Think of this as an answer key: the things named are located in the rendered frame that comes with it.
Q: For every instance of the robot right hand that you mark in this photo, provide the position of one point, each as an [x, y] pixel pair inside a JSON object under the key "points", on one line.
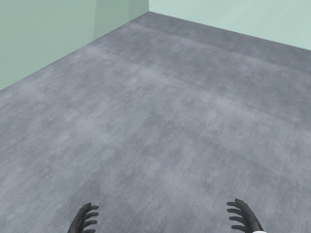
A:
{"points": [[248, 217]]}

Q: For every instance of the robot left hand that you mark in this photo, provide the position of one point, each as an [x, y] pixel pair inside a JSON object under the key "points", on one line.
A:
{"points": [[79, 222]]}

